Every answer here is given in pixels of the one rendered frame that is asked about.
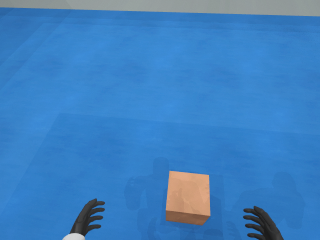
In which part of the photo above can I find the carton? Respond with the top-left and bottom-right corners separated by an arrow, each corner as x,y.
165,171 -> 211,226

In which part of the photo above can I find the robot right hand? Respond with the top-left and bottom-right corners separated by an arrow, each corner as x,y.
243,206 -> 284,240

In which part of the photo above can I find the robot left hand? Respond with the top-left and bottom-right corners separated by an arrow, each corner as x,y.
69,198 -> 105,237

